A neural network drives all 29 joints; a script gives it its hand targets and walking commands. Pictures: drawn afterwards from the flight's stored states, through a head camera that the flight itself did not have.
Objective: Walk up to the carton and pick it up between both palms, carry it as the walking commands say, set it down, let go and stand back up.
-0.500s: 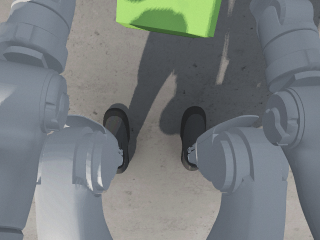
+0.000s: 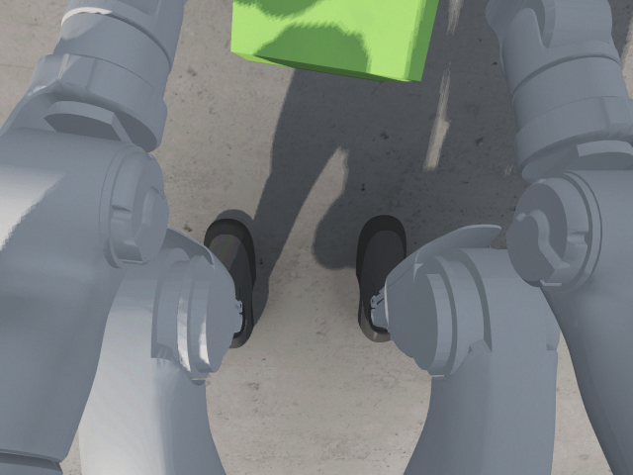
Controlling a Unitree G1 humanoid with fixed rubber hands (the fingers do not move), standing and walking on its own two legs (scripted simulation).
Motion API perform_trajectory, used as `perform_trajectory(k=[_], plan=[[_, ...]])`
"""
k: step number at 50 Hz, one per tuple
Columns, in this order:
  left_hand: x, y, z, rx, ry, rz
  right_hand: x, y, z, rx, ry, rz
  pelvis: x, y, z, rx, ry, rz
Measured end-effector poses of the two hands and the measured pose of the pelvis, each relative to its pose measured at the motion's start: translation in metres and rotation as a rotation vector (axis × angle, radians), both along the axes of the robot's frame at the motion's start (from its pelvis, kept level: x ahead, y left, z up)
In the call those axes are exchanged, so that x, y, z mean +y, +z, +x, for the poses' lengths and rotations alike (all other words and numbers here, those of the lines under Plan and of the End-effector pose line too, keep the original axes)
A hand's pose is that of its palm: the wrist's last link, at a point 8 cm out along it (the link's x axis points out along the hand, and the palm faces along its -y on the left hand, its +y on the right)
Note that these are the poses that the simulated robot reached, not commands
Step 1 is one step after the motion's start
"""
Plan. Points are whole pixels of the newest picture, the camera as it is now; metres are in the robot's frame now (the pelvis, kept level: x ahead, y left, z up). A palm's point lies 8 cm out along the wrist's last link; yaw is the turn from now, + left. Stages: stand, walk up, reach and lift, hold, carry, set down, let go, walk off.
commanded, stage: reach and lift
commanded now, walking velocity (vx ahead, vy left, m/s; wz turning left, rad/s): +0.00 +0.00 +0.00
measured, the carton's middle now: out of the picture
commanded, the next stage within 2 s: none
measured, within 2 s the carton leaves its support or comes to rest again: leaves its support in 0.62 s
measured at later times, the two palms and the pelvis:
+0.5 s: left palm out of the picture +0.57 +0.12 -0.19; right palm out of the picture +0.55 -0.15 -0.19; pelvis +0.01 +0.00 -0.01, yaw +0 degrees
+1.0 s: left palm out of the picture +0.56 +0.13 -0.13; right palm out of the picture +0.55 -0.14 -0.12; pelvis -0.01 +0.00 +0.02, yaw +1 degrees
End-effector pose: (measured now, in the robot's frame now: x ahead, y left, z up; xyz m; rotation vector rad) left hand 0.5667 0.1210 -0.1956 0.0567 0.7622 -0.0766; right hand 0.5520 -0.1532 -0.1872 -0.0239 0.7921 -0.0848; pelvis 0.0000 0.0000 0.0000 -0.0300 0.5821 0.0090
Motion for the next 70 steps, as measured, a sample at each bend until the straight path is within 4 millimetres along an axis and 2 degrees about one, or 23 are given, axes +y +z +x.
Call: perform_trajectory(k=[12,24,30,38,48,62,70], plan=[[0.001,0.001,0.004,0.022,-0.038,-0.012,-0.003,0.000,0.003,0.022,0.022,0.025,0.003,-0.008,0.005,-0.006,0.004,-0.007],[0.000,0.002,0.002,0.028,-0.024,0.005,-0.001,0.001,0.002,0.028,0.015,0.011,0.003,-0.007,0.007,0.000,0.004,-0.007],[0.004,0.006,-0.004,0.039,-0.006,0.035,0.006,0.007,-0.001,0.035,0.011,0.001,0.002,-0.004,0.007,-0.003,0.002,-0.005],[0.010,0.028,-0.013,0.022,0.045,0.053,0.017,0.032,-0.004,0.000,-0.022,0.010,0.000,0.003,0.001,-0.001,0.019,-0.006],[0.006,0.064,-0.005,-0.013,0.060,0.053,0.015,0.064,-0.005,-0.052,-0.062,0.017,0.000,0.017,-0.006,0.032,0.026,-0.006],[0.002,0.083,-0.005,-0.016,0.072,0.059,0.016,0.085,-0.008,-0.069,-0.107,0.000,0.000,0.035,0.002,0.105,0.028,-0.005],[0.001,0.108,-0.011,-0.022,0.094,0.069,0.022,0.109,-0.012,-0.082,-0.180,-0.046,-0.001,0.049,0.006,0.140,0.036,-0.001]])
